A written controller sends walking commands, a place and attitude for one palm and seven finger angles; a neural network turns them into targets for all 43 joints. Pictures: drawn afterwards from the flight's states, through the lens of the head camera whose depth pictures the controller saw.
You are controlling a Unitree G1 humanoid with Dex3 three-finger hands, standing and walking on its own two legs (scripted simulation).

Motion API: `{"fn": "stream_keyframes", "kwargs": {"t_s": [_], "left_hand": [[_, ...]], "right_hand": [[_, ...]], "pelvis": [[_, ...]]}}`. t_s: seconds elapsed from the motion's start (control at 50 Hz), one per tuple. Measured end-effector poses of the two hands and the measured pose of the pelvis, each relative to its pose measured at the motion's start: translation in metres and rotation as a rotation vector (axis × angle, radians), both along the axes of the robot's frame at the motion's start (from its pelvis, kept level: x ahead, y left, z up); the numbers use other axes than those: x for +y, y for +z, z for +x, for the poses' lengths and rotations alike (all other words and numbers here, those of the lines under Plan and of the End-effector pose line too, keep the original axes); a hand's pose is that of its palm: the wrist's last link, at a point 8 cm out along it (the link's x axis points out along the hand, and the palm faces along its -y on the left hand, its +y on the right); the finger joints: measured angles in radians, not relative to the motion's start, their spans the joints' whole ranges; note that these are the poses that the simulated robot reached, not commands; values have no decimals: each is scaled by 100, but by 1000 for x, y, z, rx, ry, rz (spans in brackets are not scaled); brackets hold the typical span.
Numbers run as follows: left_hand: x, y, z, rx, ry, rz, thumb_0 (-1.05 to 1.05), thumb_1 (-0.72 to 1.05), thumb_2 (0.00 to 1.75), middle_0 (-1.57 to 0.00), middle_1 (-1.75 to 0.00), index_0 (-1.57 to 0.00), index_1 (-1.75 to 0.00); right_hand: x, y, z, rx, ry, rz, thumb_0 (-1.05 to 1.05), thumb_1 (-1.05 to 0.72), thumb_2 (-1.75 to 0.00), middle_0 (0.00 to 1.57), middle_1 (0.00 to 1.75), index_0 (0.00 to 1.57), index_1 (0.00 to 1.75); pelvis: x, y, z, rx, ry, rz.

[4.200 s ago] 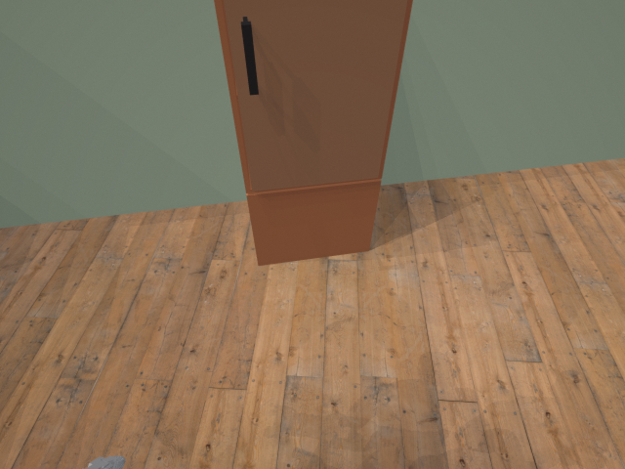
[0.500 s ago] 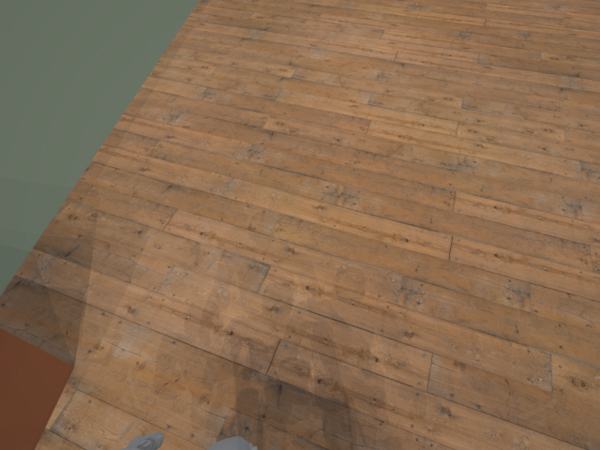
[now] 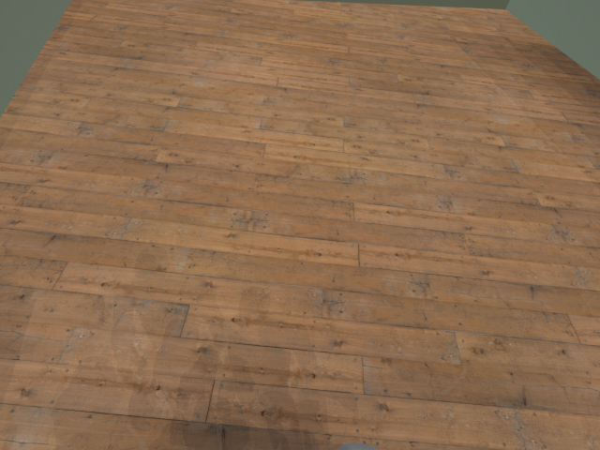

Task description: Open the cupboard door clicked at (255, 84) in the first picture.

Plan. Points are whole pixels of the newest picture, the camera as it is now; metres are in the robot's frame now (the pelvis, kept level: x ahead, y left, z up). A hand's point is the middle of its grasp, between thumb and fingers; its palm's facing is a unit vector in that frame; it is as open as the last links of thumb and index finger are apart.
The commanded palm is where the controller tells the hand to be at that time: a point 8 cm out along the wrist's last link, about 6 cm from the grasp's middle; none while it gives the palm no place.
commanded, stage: walk to a spot facing it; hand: left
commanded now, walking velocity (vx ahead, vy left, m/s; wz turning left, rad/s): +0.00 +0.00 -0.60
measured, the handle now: out of the picture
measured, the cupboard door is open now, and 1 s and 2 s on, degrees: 0 0 0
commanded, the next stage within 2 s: turn to face it in 0.20 s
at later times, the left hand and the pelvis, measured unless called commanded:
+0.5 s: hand (244, 404) +0.21 +0.09 -0.16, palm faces -0.22 -0.95 -0.23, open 7.3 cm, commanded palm none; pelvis +0.06 -0.06 -0.01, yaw -11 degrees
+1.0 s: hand out of the picture +0.12 +0.19 -0.17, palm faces +0.13 -0.96 -0.25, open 7.4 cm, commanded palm none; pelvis +0.08 -0.04 +0.00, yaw +4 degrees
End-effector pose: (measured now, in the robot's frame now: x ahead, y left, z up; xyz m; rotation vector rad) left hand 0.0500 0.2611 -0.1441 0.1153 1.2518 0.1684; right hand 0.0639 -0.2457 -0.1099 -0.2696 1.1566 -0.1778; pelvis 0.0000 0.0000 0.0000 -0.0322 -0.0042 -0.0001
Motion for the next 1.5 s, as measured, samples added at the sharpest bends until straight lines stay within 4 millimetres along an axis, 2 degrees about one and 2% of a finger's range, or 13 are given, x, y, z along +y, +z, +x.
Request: {"fn": "stream_keyframes", "kwargs": {"t_s": [0.14,0.32,0.38,0.48,0.6,0.66,0.76,0.88,1.0,1.1,1.24,1.38,1.5], "left_hand": [[-14,3,49,21,-104,1,1,91,89,-20,-30,-20,-30],[-82,0,147,-99,-309,42,1,91,89,-20,-30,-20,-30],[-98,8,163,-146,-319,55,1,91,89,-20,-30,-20,-30],[-116,18,166,-143,-324,51,1,91,89,-20,-30,-20,-30],[-123,9,156,-139,-250,-9,1,91,89,-20,-30,-21,-30],[-111,0,146,-136,-176,-21,0,92,89,-20,-30,-21,-30],[-74,-22,116,-61,-64,-15,0,92,89,-20,-30,-21,-30],[-40,-10,80,33,6,32,1,91,89,-20,-30,-20,-30],[-28,5,62,25,77,70,1,91,89,-20,-30,-20,-30],[-39,12,59,-16,117,88,1,91,89,-20,-30,-20,-30],[-80,19,54,-119,168,126,1,91,89,-20,-30,-20,-30],[-116,31,10,-88,269,120,1,91,89,-20,-30,-21,-30],[-130,26,-31,-40,362,94,1,91,89,-20,-30,-21,-30]], "right_hand": [[1,-10,-51,135,-156,35,0,-91,-89,20,30,20,30],[-25,-52,-101,260,-348,124,0,-91,-89,20,30,20,30],[-37,-56,-95,272,-364,122,0,-91,-89,20,30,20,30],[-48,-47,-59,195,-347,124,0,-91,-90,20,30,19,30],[-41,-42,-18,159,-272,138,0,-91,-90,20,30,19,30],[-37,-39,5,157,-216,121,0,-92,-90,20,30,20,30],[-33,-36,41,114,-123,66,0,-92,-90,20,30,20,30],[-31,-19,62,88,-58,34,0,-92,-89,20,30,20,30],[-37,-11,79,84,8,33,0,-91,-89,20,30,20,30],[-53,-14,93,74,58,40,0,-91,-89,20,30,20,30],[-88,-36,118,57,134,69,0,-91,-89,20,30,20,30],[-99,-32,145,63,244,81,0,-91,-90,20,30,20,30],[-83,-29,164,97,353,73,0,-91,-90,20,30,19,30]], "pelvis": [[-4,2,16,3,-91,-2],[-40,-23,38,6,-203,28],[-48,-21,43,-4,-208,25],[-56,-9,56,-6,-201,27],[-57,-8,69,-17,-140,17],[-52,-11,73,-19,-97,8],[-37,-21,78,-8,-30,8],[-31,-8,76,15,16,-1],[-38,1,76,23,78,-9],[-53,0,72,23,140,-6],[-90,-13,65,26,234,30],[-109,-3,62,4,342,57],[-112,-1,58,8,431,71]]}}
